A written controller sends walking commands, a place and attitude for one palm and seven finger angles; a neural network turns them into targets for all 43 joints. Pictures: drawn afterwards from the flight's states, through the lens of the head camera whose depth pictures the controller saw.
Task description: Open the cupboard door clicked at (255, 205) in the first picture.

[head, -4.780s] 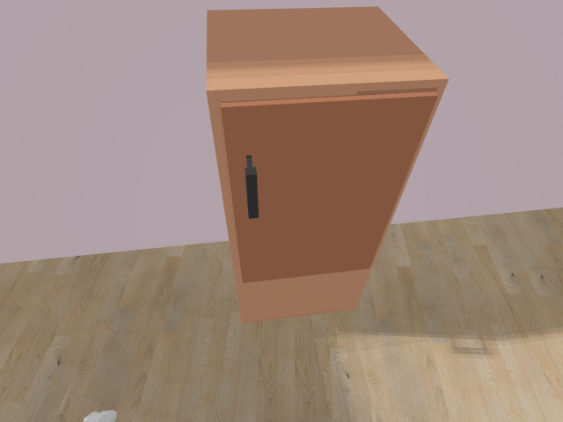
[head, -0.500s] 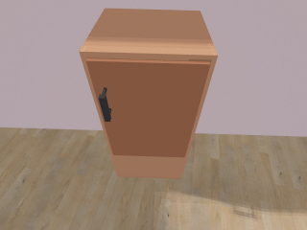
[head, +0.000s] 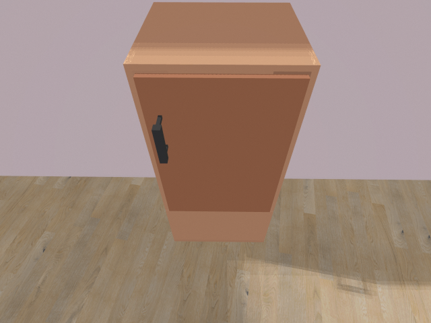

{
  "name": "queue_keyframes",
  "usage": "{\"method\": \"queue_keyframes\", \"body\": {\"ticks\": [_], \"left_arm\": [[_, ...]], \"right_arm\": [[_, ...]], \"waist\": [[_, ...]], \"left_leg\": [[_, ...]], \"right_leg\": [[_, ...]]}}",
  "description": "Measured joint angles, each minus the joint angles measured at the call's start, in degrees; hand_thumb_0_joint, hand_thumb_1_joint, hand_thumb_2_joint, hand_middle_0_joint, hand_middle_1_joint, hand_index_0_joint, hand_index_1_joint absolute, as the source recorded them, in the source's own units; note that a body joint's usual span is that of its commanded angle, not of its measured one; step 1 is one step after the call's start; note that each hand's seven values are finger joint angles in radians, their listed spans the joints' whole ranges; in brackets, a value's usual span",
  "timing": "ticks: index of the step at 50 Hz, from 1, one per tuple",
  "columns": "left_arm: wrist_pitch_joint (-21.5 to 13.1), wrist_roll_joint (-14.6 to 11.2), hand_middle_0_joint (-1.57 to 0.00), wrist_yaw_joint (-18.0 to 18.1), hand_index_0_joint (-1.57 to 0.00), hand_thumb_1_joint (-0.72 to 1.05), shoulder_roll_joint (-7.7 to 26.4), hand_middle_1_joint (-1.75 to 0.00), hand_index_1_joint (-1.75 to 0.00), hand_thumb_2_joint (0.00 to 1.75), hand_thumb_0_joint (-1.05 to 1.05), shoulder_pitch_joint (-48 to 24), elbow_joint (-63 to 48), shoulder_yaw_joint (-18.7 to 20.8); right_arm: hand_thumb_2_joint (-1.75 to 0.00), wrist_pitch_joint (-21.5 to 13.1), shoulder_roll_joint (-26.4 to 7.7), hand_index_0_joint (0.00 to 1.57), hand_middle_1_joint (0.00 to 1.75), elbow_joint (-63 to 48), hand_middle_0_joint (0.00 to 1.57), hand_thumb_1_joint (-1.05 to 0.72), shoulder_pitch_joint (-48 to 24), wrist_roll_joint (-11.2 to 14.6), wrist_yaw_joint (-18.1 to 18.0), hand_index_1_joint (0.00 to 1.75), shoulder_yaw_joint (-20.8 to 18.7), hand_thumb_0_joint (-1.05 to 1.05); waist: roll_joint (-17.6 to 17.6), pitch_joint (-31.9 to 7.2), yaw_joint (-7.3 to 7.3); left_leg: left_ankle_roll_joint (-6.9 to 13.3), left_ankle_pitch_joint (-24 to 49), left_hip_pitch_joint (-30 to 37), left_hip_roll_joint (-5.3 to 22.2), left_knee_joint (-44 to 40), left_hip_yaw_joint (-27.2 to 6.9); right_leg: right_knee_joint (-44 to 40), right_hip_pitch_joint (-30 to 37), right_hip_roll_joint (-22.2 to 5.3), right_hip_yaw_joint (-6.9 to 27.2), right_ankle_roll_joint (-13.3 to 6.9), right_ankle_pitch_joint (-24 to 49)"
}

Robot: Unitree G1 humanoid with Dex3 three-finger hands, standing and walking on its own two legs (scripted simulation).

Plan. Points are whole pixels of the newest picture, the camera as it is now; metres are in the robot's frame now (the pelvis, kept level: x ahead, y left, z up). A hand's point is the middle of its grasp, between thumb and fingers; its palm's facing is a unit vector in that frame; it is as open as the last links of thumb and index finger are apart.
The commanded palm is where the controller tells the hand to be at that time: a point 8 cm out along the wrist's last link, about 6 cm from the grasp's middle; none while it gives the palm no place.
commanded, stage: look again from close up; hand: left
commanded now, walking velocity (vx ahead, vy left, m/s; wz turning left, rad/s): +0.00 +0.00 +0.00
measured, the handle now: (161, 139) +0.55 +0.18 -0.01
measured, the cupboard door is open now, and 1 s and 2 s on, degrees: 0 0 0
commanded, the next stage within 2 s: raise the hand with hooked fingers in 0.06 s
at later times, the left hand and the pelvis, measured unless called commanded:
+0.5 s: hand (130, 288) +0.19 +0.17 -0.03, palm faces +0.05 -1.00 -0.02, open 8.2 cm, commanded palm +0.12 +0.24 -0.05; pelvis -0.02 -0.03 -0.05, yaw +1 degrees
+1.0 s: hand (104, 286) +0.19 +0.22 -0.03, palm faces +0.08 -1.00 -0.04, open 11.1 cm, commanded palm +0.16 +0.27 -0.03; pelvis -0.04 -0.02 -0.08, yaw +1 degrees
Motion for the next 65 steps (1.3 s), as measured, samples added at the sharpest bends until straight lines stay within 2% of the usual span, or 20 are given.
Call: {"method": "queue_keyframes", "body": {"ticks": [9,10,11,14,17,20,23,26,29,33,36,39,43,45,47,49,52,56,61,65], "left_arm": [[-0.4,-0.1,-0.2,0.5,-0.2,0.9,0.1,-0.3,-0.3,0.9,0.0,-1.7,0.0,-0.1],[2.9,-2.2,-0.2,0.5,-0.2,0.9,-0.2,-0.3,-0.3,0.9,0.01,1.0,-8.8,1.0],[3.6,-3.5,-0.2,1.0,-0.2,0.91,-0.1,-0.3,-0.3,0.9,0.01,4.3,-19.6,2.1],[-0.8,-6.7,-0.2,4.3,-0.2,0.89,0.4,-0.32,-0.31,0.89,0.02,8.0,-40.9,2.9],[-7.0,-8.5,-0.2,2.7,-0.2,0.86,0.2,-0.34,-0.34,0.87,0.02,3.9,-49.3,5.4],[-17.2,-10.9,-0.2,-3.6,-0.21,0.81,0.7,-0.37,-0.37,0.85,0.01,0.9,-50.7,9.1],[-27.2,-14.1,-0.21,-13.7,-0.21,0.75,1.5,-0.41,-0.41,0.83,0.01,1.4,-49.7,11.6],[-31.9,-16.2,-0.21,-22.0,-0.22,0.68,2.3,-0.45,-0.45,0.8,0.0,4.0,-47.3,13.2],[-31.3,-18.1,-0.22,-24.9,-0.22,0.61,2.5,-0.49,-0.49,0.77,0.01,7.3,-47.4,14.6],[-32.3,-19.7,-0.23,-24.1,-0.23,0.51,2.6,-0.55,-0.55,0.73,0.01,9.1,-53.2,16.4],[-33.5,-20.4,-0.23,-24.5,-0.23,0.44,3.5,-0.59,-0.59,0.7,0.02,6.4,-58.6,16.2],[-30.6,-20.5,-0.23,-27.2,-0.23,0.37,5.5,-0.64,-0.64,0.67,0.01,0.9,-59.6,15.5],[-19.7,-20.8,-0.24,-29.4,-0.24,0.28,8.5,-0.7,-0.7,0.63,0.01,-4.1,-56.5,15.7],[-15.0,-21.4,-0.25,-28.5,-0.25,0.23,8.9,-0.73,-0.73,0.61,0.01,-3.9,-55.3,16.7],[-13.3,-22.0,-0.25,-26.2,-0.25,0.19,8.5,-0.76,-0.76,0.59,0.01,-2.4,-55.0,18.1],[-14.7,-22.1,-0.25,-23.5,-0.26,0.14,7.8,-0.79,-0.79,0.57,0.01,-0.6,-55.3,19.5],[-19.8,-21.6,-0.26,-21.0,-0.26,0.07,7.1,-0.83,-0.83,0.54,0.01,0.8,-55.6,20.6],[-24.6,-21.0,-0.26,-22.6,-0.26,-0.02,7.5,-0.89,-0.89,0.5,0.0,-1.0,-53.1,20.2],[-22.6,-20.7,-0.27,-26.5,-0.27,-0.14,8.8,-0.97,-0.97,0.45,0.0,-3.9,-51.2,18.5],[-21.1,-21.1,-0.28,-25.8,-0.28,-0.23,9.9,-1.03,-1.03,0.41,0.0,-4.7,-52.9,19.2]], "right_arm": [[-0.9,-0.2,0.6,0.2,0.3,1.4,0.2,-0.91,0.1,0.3,0.1,0.3,0.2,0.01],[-0.9,-0.6,0.4,0.2,0.3,-0.6,0.2,-0.91,0.7,0.8,-0.2,0.3,0.4,0.01],[-0.9,-2.9,0.1,0.2,0.3,-2.7,0.2,-0.92,1.9,1.3,-1.1,0.3,0.5,0.02],[-0.9,-10.0,-1.3,0.2,0.3,-6.3,0.2,-0.92,3.2,2.7,-2.8,0.3,-0.3,0.02],[-0.9,-12.7,-3.3,0.2,0.3,-11.5,0.2,-0.92,0.7,2.4,-2.6,0.3,-2.0,0.02],[-0.9,-13.3,-4.1,0.2,0.3,-17.1,0.2,-0.91,-3.5,1.7,-1.3,0.3,-3.6,0.02],[-0.9,-13.5,-4.4,0.2,0.3,-22.8,0.2,-0.91,-7.2,1.6,0.2,0.3,-5.0,0.02],[-0.9,-13.8,-5.8,0.2,0.3,-27.9,0.2,-0.91,-9.4,1.9,0.8,0.3,-5.8,0.01],[-0.9,-14.1,-7.3,0.2,0.3,-31.3,0.2,-0.91,-10.2,1.9,0.3,0.3,-6.2,0.01],[-0.9,-14.7,-7.5,0.2,0.3,-31.7,0.19,-0.91,-10.5,1.4,-1.3,0.3,-5.2,0.01],[-0.9,-14.9,-6.0,0.2,0.3,-29.6,0.19,-0.91,-10.7,1.5,-2.1,0.3,-3.2,0.01],[-0.9,-14.3,-3.9,0.2,0.3,-27.8,0.2,-0.9,-10.2,2.1,-2.6,0.3,-0.8,0.01],[-0.9,-11.9,-1.1,0.2,0.3,-27.4,0.2,-0.9,-7.5,3.0,-2.8,0.3,1.2,0.01],[-0.9,-10.8,-0.6,0.2,0.3,-27.8,0.2,-0.9,-5.2,3.2,-2.7,0.3,1.4,0.02],[-0.9,-10.4,-0.6,0.2,0.3,-27.9,0.2,-0.9,-2.8,3.1,-2.7,0.3,1.1,0.02],[-0.9,-10.6,-1.2,0.2,0.3,-27.7,0.2,-0.9,-0.7,2.9,-2.7,0.3,0.3,0.02],[-0.9,-11.4,-3.0,0.2,0.3,-26.9,0.2,-0.9,1.3,2.6,-2.5,0.3,-0.8,0.02],[-0.9,-12.3,-5.8,0.2,0.3,-25.8,0.2,-0.9,1.4,2.8,-2.7,0.3,-1.4,0.02],[-0.9,-13.0,-7.1,0.2,0.3,-26.6,0.2,-0.9,-0.7,3.4,-3.5,0.3,-1.4,0.02],[-0.9,-13.4,-6.2,0.2,0.3,-28.4,0.2,-0.9,-2.0,3.3,-3.4,0.3,-0.9,0.02]], "waist": [[0.0,0.3,-0.3],[0.0,0.4,-0.62],[-0.4,0.3,-0.32],[-0.7,-2.1,-0.39],[0.2,-4.3,-2.08],[-0.5,-7.3,-2.38],[-2.4,-8.7,-1.75],[-3.7,-8.9,-0.52],[-4.0,-9.0,1.29],[-2.8,-9.0,3.46],[-1.4,-8.8,4.06],[0.3,-8.4,3.3],[1.8,-7.9,0.9],[2.2,-7.9,-0.29],[2.2,-8.3,-1.02],[2.0,-8.8,-1.23],[1.6,-9.3,-1.06],[1.0,-9.2,-0.76],[0.2,-8.0,-1.11],[-0.5,-7.9,-1.35]], "left_leg": [[-0.3,-0.3,-0.1,0.5,0.0,-0.1],[-0.4,-0.6,-0.7,0.6,0.7,-0.3],[-0.5,-0.8,-0.8,0.5,0.9,-0.2],[-0.7,-1.2,-2.2,0.0,2.0,-0.8],[-0.8,-2.4,-6.7,0.1,6.3,-2.1],[-1.4,-4.4,-14.0,0.9,12.3,-1.7],[-2.1,-7.1,-21.5,1.9,19.7,-1.5],[-2.8,-9.7,-28.7,2.5,27.2,-2.5],[-3.2,-12.0,-34.9,2.9,33.8,-4.2],[-3.8,-14.4,-40.8,3.5,40.9,-7.2],[-4.0,-15.3,-43.2,3.9,44.1,-8.8],[-4.0,-15.2,-44.2,4.1,45.1,-9.5],[-3.6,-13.8,-42.7,4.3,42.4,-8.2],[-3.1,-12.8,-41.0,4.3,39.9,-7.0],[-2.6,-11.9,-39.5,4.2,37.6,-5.8],[-2.2,-11.4,-38.6,4.1,35.9,-5.0],[-1.7,-11.1,-38.5,3.7,35.4,-4.6],[-1.1,-11.6,-40.0,3.0,36.9,-4.9],[-0.4,-11.8,-39.7,2.8,37.3,-4.9],[-0.1,-11.5,-37.5,2.8,35.6,-4.6]], "right_leg": [[-0.7,0.2,0.5,-0.1,0.0,0.0],[-0.5,-0.1,0.6,-0.3,-0.1,-0.1],[0.3,-0.5,0.5,-0.2,-0.3,-0.4],[2.6,-2.0,-0.2,-0.7,-0.5,-1.9],[6.0,-5.6,-0.3,-2.0,-0.5,-3.3],[12.6,-13.5,0.2,-1.3,-1.1,-5.3],[20.5,-21.4,0.8,-0.9,-1.9,-8.2],[27.9,-28.2,1.1,-1.6,-2.5,-11.2],[33.8,-33.5,1.4,-3.0,-3.2,-13.6],[39.0,-37.5,2.0,-5.6,-3.9,-15.9],[41.0,-38.9,2.4,-7.0,-4.3,-16.5],[41.3,-39.5,2.8,-7.6,-4.3,-16.1],[38.8,-38.5,2.9,-6.4,-3.8,-14.3],[36.6,-37.5,2.8,-5.3,-3.3,-13.1],[34.6,-36.5,2.7,-4.3,-2.8,-12.0],[33.1,-36.0,2.6,-3.5,-2.5,-11.3],[32.5,-35.9,2.2,-3.2,-2.0,-11.0],[33.6,-36.8,1.5,-3.5,-1.5,-11.5],[33.3,-36.1,1.4,-3.4,-0.9,-11.2],[31.1,-33.8,1.5,-3.2,-0.7,-10.5]]}}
